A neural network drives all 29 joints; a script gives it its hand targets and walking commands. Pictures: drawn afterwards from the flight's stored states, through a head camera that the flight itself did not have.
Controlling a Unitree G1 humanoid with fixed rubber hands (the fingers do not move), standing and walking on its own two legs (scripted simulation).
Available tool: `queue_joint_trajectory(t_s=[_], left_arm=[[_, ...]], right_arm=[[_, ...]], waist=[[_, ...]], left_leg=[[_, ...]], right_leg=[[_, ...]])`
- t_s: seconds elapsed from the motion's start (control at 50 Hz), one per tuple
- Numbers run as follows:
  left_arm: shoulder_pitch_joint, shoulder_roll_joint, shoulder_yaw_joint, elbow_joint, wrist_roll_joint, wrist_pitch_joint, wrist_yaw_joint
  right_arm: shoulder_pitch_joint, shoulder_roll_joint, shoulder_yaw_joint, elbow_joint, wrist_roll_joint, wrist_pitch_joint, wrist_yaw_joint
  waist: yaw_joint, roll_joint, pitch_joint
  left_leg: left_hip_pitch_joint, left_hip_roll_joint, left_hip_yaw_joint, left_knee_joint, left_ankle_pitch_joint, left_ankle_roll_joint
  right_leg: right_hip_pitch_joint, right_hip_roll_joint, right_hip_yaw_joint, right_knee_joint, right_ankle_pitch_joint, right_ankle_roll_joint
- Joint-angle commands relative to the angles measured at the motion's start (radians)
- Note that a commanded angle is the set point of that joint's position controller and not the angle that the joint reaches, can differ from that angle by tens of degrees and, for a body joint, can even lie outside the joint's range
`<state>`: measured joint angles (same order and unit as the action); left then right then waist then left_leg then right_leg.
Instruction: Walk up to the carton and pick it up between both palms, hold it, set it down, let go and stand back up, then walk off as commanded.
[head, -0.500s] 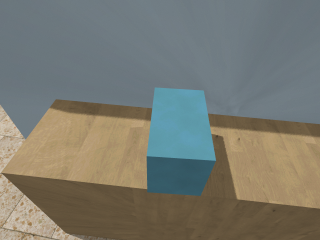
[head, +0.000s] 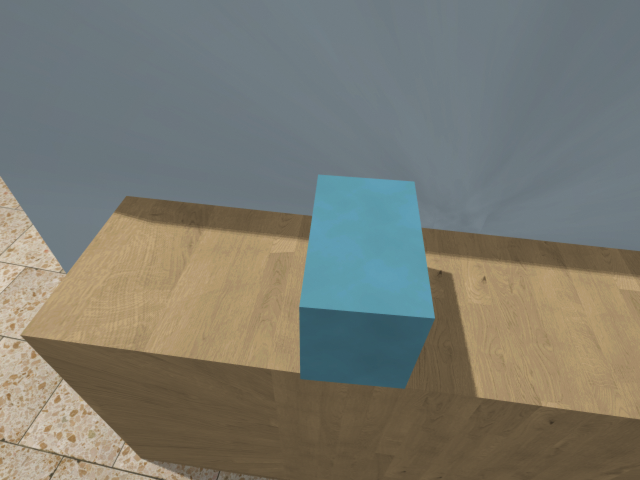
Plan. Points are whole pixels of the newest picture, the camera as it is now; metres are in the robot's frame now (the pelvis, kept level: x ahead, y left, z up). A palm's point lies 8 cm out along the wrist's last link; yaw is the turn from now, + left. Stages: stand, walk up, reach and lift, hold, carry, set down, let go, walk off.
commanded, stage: stand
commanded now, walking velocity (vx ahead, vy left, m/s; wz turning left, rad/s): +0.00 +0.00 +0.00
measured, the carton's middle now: (359, 276) +0.44 -0.05 -0.01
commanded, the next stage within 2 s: walk off in 0.72 s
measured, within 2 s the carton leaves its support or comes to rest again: neither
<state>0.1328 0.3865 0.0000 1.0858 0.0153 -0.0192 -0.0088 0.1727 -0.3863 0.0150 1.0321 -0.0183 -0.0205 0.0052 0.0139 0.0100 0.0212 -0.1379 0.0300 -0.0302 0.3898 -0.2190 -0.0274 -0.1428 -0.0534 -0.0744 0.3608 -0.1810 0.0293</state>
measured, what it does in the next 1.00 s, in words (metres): stands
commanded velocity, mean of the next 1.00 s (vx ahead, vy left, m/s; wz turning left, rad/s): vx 0.00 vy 0.00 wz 0.00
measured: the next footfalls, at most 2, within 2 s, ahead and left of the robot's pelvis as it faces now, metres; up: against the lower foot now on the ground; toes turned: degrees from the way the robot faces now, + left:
right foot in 1.48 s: -0.14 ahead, -0.11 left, +0.00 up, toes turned -1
left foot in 1.80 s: -0.17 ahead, +0.11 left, +0.00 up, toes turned -6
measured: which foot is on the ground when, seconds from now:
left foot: down 0.00-1.00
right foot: down 0.00-1.00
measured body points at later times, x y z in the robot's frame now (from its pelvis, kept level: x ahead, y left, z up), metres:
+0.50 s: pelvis +0.00 +0.00 +0.00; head +0.00 +0.00 +0.45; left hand +0.07 +0.31 -0.12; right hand +0.07 -0.32 -0.12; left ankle +0.00 +0.14 -0.75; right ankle +0.01 -0.14 -0.75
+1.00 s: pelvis -0.02 +0.00 -0.01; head +0.02 -0.01 +0.44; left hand +0.09 +0.32 -0.12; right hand +0.09 -0.33 -0.12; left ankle +0.00 +0.14 -0.74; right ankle +0.01 -0.14 -0.75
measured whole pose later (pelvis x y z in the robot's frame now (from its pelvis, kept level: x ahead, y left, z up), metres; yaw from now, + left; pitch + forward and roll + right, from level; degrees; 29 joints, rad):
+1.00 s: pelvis -0.02 +0.00 -0.01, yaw +0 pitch -1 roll +0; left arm 0.11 0.39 0.05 0.97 0.00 0.01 0.00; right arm 0.11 -0.41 -0.04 0.95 0.00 0.03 0.01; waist 0.00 0.01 0.09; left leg -0.25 0.03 -0.03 0.52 -0.24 -0.01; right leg -0.26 -0.06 -0.06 0.49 -0.21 0.01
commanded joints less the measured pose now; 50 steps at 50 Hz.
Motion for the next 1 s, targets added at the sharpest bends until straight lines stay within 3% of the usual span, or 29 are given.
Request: queue_joint_trajectory(t_s=[0.0, 0.04, 0.06, 0.1, 0.12, 0.14, 0.16, 0.18, 0.28, 0.3, 0.32, 0.38, 0.4, 0.44, 0.52, 0.54, 0.6, 0.64, 0.7, 0.72, 0.74, 0.76, 0.78, 0.84, 0.88, 0.9, 0.92, 0.96, 0.98], left_arm=[[-0.024, 0.181, 0.04, -0.047, -0.003, -0.012, 0.009], [-0.03, 0.2, 0.041, -0.041, -0.001, -0.017, 0.011], [-0.048, 0.194, 0.039, -0.043, 0.002, -0.015, 0.011], [-0.021, 0.197, 0.038, -0.033, -0.002, -0.016, 0.01], [-0.034, 0.178, 0.034, -0.032, 0.0, -0.015, 0.01], [-0.041, 0.2, 0.041, -0.044, 0.0, -0.014, 0.012], [-0.031, 0.193, 0.04, -0.047, 0.002, -0.015, 0.008], [-0.024, 0.201, 0.046, -0.035, -0.002, -0.013, 0.009], [-0.041, 0.19, 0.033, -0.035, -0.006, -0.016, 0.012], [-0.028, 0.171, 0.031, -0.035, -0.007, -0.011, 0.009], [-0.027, 0.188, 0.033, -0.036, -0.004, -0.012, 0.006], [-0.041, 0.21, 0.041, -0.025, 0.002, -0.007, 0.013], [-0.03, 0.175, 0.039, -0.033, -0.003, -0.009, 0.011], [-0.03, 0.206, 0.042, -0.03, -0.011, -0.006, 0.008], [-0.029, 0.189, 0.035, -0.022, -0.007, -0.004, 0.008], [-0.035, 0.194, 0.039, -0.022, 0.001, -0.005, 0.012], [-0.051, 0.2, 0.034, -0.03, -0.005, -0.009, 0.011], [-0.043, 0.187, 0.034, -0.031, -0.008, -0.008, 0.01], [-0.033, 0.196, 0.04, -0.028, -0.007, -0.012, 0.007], [-0.053, 0.186, 0.038, -0.032, -0.002, -0.011, 0.01], [-0.063, 0.189, 0.04, -0.034, 0.002, -0.01, 0.011], [-0.037, 0.181, 0.035, -0.025, -0.008, -0.008, 0.008], [-0.037, 0.197, 0.039, -0.019, -0.004, -0.012, 0.011], [-0.053, 0.193, 0.04, -0.017, -0.007, -0.011, 0.008], [-0.051, 0.191, 0.036, -0.027, -0.01, -0.007, 0.012], [-0.069, 0.22, 0.09, -0.116, -0.021, 0.009, 0.018], [-0.035, 0.212, 0.103, -0.137, -0.026, 0.014, 0.021], [-0.015, 0.205, 0.115, -0.205, -0.021, 0.024, 0.022], [-0.026, 0.212, 0.116, -0.235, -0.012, 0.026, 0.021]], right_arm=[[-0.031, -0.192, -0.045, -0.037, 0.003, -0.011, -0.012], [-0.04, -0.174, -0.041, -0.04, 0.0, -0.01, -0.012], [-0.039, -0.181, -0.041, -0.038, 0.005, -0.009, -0.013], [-0.012, -0.194, -0.044, -0.027, -0.003, -0.005, -0.013], [-0.021, -0.197, -0.049, -0.033, -0.002, -0.008, -0.011], [-0.025, -0.196, -0.042, -0.024, -0.004, -0.004, -0.007], [-0.034, -0.187, -0.045, -0.035, 0.001, -0.006, -0.008], [0.006, -0.179, -0.041, -0.026, 0.004, -0.01, -0.009], [-0.028, -0.207, -0.047, -0.027, 0.003, -0.012, -0.009], [-0.03, -0.2, -0.042, -0.03, 0.006, -0.016, -0.007], [-0.018, -0.199, -0.043, -0.029, 0.001, -0.011, -0.006], [-0.023, -0.18, -0.038, -0.028, 0.004, 0.0, -0.009], [-0.021, -0.196, -0.042, -0.02, 0.001, -0.008, -0.01], [-0.023, -0.189, -0.034, -0.015, 0.005, -0.009, -0.012], [-0.029, -0.199, -0.037, -0.025, 0.005, -0.005, -0.013], [-0.04, -0.187, -0.04, -0.025, 0.008, -0.005, -0.011], [-0.013, -0.185, -0.033, -0.011, 0.012, -0.009, -0.014], [-0.034, -0.19, -0.036, -0.014, 0.005, -0.007, -0.014], [-0.061, -0.199, -0.038, -0.018, 0.011, -0.008, -0.012], [-0.028, -0.197, -0.042, -0.014, 0.004, -0.01, -0.01], [-0.042, -0.194, -0.043, -0.013, 0.0, -0.008, -0.011], [-0.054, -0.221, -0.047, -0.02, -0.001, -0.012, -0.013], [-0.044, -0.198, -0.046, -0.018, -0.002, -0.01, -0.01], [-0.032, -0.203, -0.045, -0.006, 0.004, -0.005, -0.014], [-0.052, -0.189, -0.044, -0.007, 0.012, -0.003, -0.012], [-0.074, -0.209, -0.102, -0.06, 0.026, 0.026, -0.003], [-0.05, -0.196, -0.098, -0.091, 0.026, 0.032, -0.001], [0.032, -0.201, -0.112, -0.143, 0.022, 0.05, -0.001], [0.049, -0.196, -0.119, -0.174, 0.023, 0.058, -0.001]], waist=[[0.003, -0.011, -0.038], [0.008, 0.0, -0.02], [-0.001, -0.03, -0.027], [-0.001, -0.007, -0.006], [-0.005, 0.037, -0.004], [0.008, -0.003, 0.004], [0.009, 0.024, -0.013], [-0.004, -0.02, -0.036], [0.001, -0.02, -0.034], [-0.003, 0.029, -0.021], [-0.004, 0.034, -0.013], [0.001, -0.026, -0.013], [0.006, 0.04, -0.015], [-0.001, -0.02, -0.026], [0.003, 0.031, -0.018], [-0.005, -0.011, -0.024], [-0.006, -0.04, -0.019], [-0.002, 0.016, -0.033], [0.005, 0.022, -0.035], [-0.012, -0.03, -0.051], [-0.001, -0.044, -0.023], [-0.003, 0.021, -0.006], [-0.007, -0.011, -0.056], [-0.002, -0.006, -0.056], [0.0, 0.025, -0.04], [-0.051, -0.005, 0.095], [-0.049, 0.029, 0.037], [-0.043, -0.014, -0.069], [-0.039, -0.081, -0.101]], left_leg=[[-0.046, 0.089, -0.067, -0.085, 0.125, 0.053], [-0.063, 0.085, -0.067, -0.081, 0.11, 0.053], [-0.048, 0.087, -0.065, -0.078, 0.089, 0.05], [-0.053, 0.079, -0.061, -0.092, 0.093, 0.05], [-0.072, 0.081, -0.063, -0.085, 0.094, 0.053], [-0.083, 0.078, -0.069, -0.094, 0.073, 0.05], [-0.074, 0.078, -0.061, -0.083, 0.069, 0.046], [-0.052, 0.092, -0.071, -0.085, 0.09, 0.052], [-0.058, 0.092, -0.083, -0.099, 0.095, 0.058], [-0.073, 0.085, -0.068, -0.082, 0.074, 0.055], [-0.067, 0.079, -0.065, -0.096, 0.093, 0.044], [-0.057, 0.082, -0.071, -0.092, 0.112, 0.048], [-0.079, 0.078, -0.059, -0.082, 0.094, 0.05], [-0.065, 0.091, -0.076, -0.081, 0.105, 0.049], [-0.068, 0.087, -0.068, -0.097, 0.112, 0.051], [-0.056, 0.084, -0.074, -0.087, 0.115, 0.046], [-0.044, 0.088, -0.075, -0.087, 0.147, 0.046], [-0.045, 0.088, -0.067, -0.092, 0.129, 0.047], [-0.049, 0.095, -0.071, -0.077, 0.123, 0.046], [-0.049, 0.091, -0.071, -0.093, 0.135, 0.044], [-0.039, 0.09, -0.068, -0.089, 0.166, 0.041], [-0.049, 0.089, -0.067, -0.086, 0.15, 0.051], [-0.02, 0.094, -0.062, -0.082, 0.17, 0.046], [-0.021, 0.093, -0.064, -0.086, 0.204, 0.051], [-0.041, 0.088, -0.059, -0.084, 0.161, 0.045], [-0.117, 0.077, -0.044, 0.049, 0.42, 0.069], [-0.111, 0.063, -0.029, 0.09, 0.464, 0.093], [-0.094, 0.036, -0.033, 0.207, 0.412, 0.121], [-0.087, 0.016, -0.016, 0.277, 0.327, 0.119]], right_leg=[[0.06, -0.079, 0.082, -0.053, 0.08, -0.046], [0.053, -0.096, 0.101, -0.071, 0.038, -0.051], [0.042, -0.09, 0.102, -0.076, 0.037, -0.053], [0.037, -0.083, 0.085, -0.073, 0.016, -0.047], [0.038, -0.084, 0.09, -0.073, 0.019, -0.046], [0.03, -0.083, 0.097, -0.084, -0.007, -0.047], [0.036, -0.089, 0.092, -0.079, 0.007, -0.053], [0.044, -0.095, 0.102, -0.062, 0.018, -0.054], [0.049, -0.092, 0.096, -0.067, 0.038, -0.053], [0.055, -0.096, 0.111, -0.078, 0.057, -0.058], [0.05, -0.091, 0.082, -0.073, 0.044, -0.053], [0.024, -0.075, 0.08, -0.076, -0.001, -0.046], [0.053, -0.09, 0.099, -0.079, 0.021, -0.052], [0.052, -0.093, 0.092, -0.066, 0.061, -0.052], [0.049, -0.088, 0.096, -0.071, 0.023, -0.051], [0.053, -0.084, 0.085, -0.067, 0.066, -0.05], [0.041, -0.089, 0.083, -0.064, 0.07, -0.048], [0.063, -0.096, 0.097, -0.061, 0.085, -0.054], [0.053, -0.099, 0.094, -0.067, 0.083, -0.057], [0.061, -0.09, 0.081, -0.052, 0.069, -0.05], [0.033, -0.082, 0.074, -0.068, 0.056, -0.045], [0.037, -0.092, 0.095, -0.083, 0.098, -0.047], [0.051, -0.093, 0.085, -0.065, 0.102, -0.052], [0.073, -0.091, 0.085, -0.056, 0.126, -0.047], [0.067, -0.096, 0.087, -0.061, 0.117, -0.053], [-0.061, -0.088, 0.099, 0.054, 0.389, -0.084], [-0.052, -0.091, 0.108, 0.108, 0.437, -0.1], [-0.052, -0.09, 0.129, 0.181, 0.397, -0.159], [-0.071, -0.11, 0.139, 0.172, 0.372, -0.179]])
